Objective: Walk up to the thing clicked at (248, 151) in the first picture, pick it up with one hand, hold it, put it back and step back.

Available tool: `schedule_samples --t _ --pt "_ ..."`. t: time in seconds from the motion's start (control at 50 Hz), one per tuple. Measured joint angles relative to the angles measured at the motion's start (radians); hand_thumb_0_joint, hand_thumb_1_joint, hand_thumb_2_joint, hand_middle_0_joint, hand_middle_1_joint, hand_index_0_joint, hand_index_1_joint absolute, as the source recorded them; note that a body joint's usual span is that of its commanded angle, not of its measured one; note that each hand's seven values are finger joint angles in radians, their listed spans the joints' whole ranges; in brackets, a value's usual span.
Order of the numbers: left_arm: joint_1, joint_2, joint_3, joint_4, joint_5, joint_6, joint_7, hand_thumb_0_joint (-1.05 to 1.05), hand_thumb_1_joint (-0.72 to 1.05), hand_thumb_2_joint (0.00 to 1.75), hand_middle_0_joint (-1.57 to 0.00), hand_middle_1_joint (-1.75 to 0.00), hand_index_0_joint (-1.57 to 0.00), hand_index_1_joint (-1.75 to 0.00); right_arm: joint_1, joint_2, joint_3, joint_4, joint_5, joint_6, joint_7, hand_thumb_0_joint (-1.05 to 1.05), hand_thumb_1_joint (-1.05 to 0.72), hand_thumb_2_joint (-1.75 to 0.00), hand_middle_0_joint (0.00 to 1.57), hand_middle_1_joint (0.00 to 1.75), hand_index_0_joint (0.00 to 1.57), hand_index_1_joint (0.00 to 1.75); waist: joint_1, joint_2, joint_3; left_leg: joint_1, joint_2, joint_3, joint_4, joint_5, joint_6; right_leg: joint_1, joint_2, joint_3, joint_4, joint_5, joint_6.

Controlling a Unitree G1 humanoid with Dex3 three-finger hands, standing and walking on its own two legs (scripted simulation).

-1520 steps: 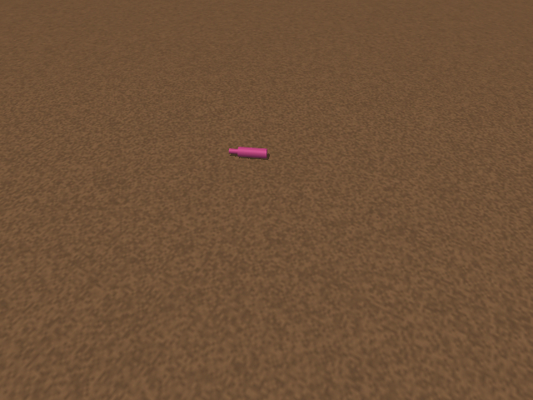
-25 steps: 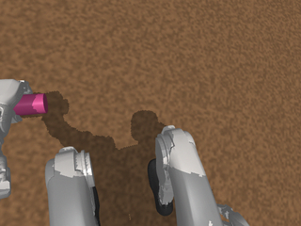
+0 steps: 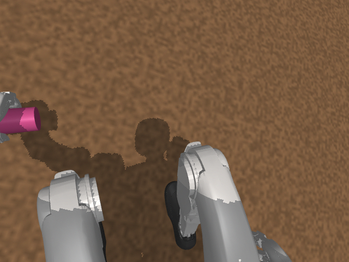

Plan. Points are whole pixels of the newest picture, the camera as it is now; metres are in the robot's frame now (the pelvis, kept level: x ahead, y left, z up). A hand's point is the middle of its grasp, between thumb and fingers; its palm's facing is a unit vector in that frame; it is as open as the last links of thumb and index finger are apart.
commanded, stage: rest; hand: left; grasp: from above
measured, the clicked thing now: out of the picture +0.45 +0.34 -0.23
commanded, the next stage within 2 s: open in 0.98 s
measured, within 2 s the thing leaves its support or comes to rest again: rests again in 1.16 s
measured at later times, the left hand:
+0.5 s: hand (6, 123) +0.45 +0.30 -0.25, palm faces -0.48 -0.09 -0.87, open 8.6 cm
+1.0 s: hand (4, 126) +0.44 +0.30 -0.26, palm faces -0.48 -0.10 -0.87, open 8.5 cm
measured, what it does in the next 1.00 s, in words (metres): stands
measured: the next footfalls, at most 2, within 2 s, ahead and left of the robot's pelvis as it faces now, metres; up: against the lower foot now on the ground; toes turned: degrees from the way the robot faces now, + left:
none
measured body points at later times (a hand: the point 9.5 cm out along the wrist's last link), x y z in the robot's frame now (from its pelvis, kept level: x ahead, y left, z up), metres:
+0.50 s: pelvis +0.00 +0.00 -0.02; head +0.28 +0.10 +0.33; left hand +0.47 +0.30 -0.20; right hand +0.05 -0.27 -0.10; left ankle +0.06 +0.12 -0.28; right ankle +0.11 -0.13 -0.28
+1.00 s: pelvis +0.00 +0.01 -0.02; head +0.27 +0.12 +0.32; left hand +0.47 +0.31 -0.21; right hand +0.04 -0.26 -0.09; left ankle +0.06 +0.12 -0.28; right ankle +0.11 -0.13 -0.28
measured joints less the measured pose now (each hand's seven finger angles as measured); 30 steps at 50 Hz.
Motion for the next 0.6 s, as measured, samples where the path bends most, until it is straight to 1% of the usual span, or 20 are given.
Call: schedule_samples --t 0.14,0.26,0.32,0.4,0.42,0.46,0.5,0.6 --pt "-0.015 0.015 0.001 0.051 0.006 0.016 0.033 0.0 0.16 0.41 -0.82 -0.44 -0.84 -0.44 -0.015 0.006 0.018 0.007 -0.017 -0.007 0.005 0.01 -0.91 -0.9 0.2 0.3 0.2 0.3 -0.011 -0.006 0.007 -0.017 0.001 -0.008 0.027 -0.007 0.002 -0.015 0.005 -0.004 0.02 -0.002 0.005" --pt "-0.036 0.037 -0.006 0.095 0.006 0.023 0.046 0.0 0.17 0.4 -0.82 -0.43 -0.84 -0.42 -0.025 0.009 0.043 0.005 -0.03 -0.027 0.014 0.0 -0.9 -0.89 0.2 0.3 0.2 0.3 -0.026 -0.015 0.026 -0.023 0.002 -0.015 0.049 -0.016 0.003 -0.019 0.009 -0.009 0.034 -0.005 0.008" --pt "-0.035 0.052 0.004 0.102 0.007 0.019 0.052 0.0 0.18 0.39 -0.82 -0.43 -0.84 -0.42 -0.029 0.007 0.056 0.0 -0.035 -0.038 0.02 0.0 -0.9 -0.89 0.2 0.3 0.2 0.3 -0.034 -0.018 0.041 -0.024 0.002 -0.024 0.061 -0.021 0.004 -0.017 0.012 -0.016 0.039 -0.006 0.01" --pt "-0.021 0.071 0.039 0.092 0.012 0.013 0.067 0.01 0.18 0.37 -0.82 -0.42 -0.84 -0.41 -0.029 0.002 0.068 -0.017 -0.046 -0.044 0.029 0.0 -0.9 -0.89 0.2 0.3 0.2 0.3 -0.045 -0.025 0.059 -0.025 0.002 -0.034 0.075 -0.025 0.004 -0.013 0.014 -0.024 0.045 -0.007 0.012" --pt "-0.022 0.074 0.035 0.094 0.011 0.014 0.07 0.01 0.19 0.37 -0.82 -0.42 -0.84 -0.41 -0.028 0.0 0.069 -0.019 -0.047 -0.046 0.03 0.0 -0.9 -0.89 0.2 0.3 0.2 0.3 -0.046 -0.028 0.061 -0.026 0.002 -0.035 0.078 -0.025 0.004 -0.014 0.015 -0.025 0.046 -0.007 0.011" --pt "-0.022 0.083 0.042 0.099 0.015 0.012 0.073 0.01 0.19 0.37 -0.82 -0.42 -0.84 -0.41 -0.03 -0.006 0.074 -0.022 -0.052 -0.048 0.035 0.0 -0.9 -0.89 0.2 0.3 0.2 0.3 -0.05 -0.031 0.066 -0.028 0.001 -0.039 0.083 -0.026 0.005 -0.014 0.016 -0.028 0.047 -0.006 0.012" --pt "-0.02 0.087 0.032 0.099 0.014 0.015 0.077 0.01 0.19 0.37 -0.82 -0.42 -0.84 -0.41 -0.03 -0.011 0.077 -0.022 -0.055 -0.051 0.038 0.0 -0.9 -0.89 0.2 0.3 0.2 0.3 -0.051 -0.035 0.07 -0.028 0.002 -0.042 0.087 -0.027 0.005 -0.013 0.017 -0.03 0.049 -0.006 0.012" --pt "-0.015 0.107 0.051 0.115 0.026 0.012 0.09 0.01 0.19 0.36 -0.83 -0.41 -0.85 -0.4 -0.035 -0.021 0.086 -0.029 -0.065 -0.058 0.048 0.0 -0.9 -0.89 0.2 0.3 0.2 0.3 -0.06 -0.045 0.079 -0.026 0.002 -0.048 0.096 -0.03 0.008 -0.007 0.02 -0.035 0.051 -0.006 0.015"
